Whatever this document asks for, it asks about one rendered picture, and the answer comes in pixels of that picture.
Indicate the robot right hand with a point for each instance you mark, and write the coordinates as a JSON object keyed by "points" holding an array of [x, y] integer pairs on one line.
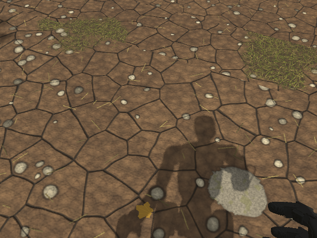
{"points": [[300, 213]]}

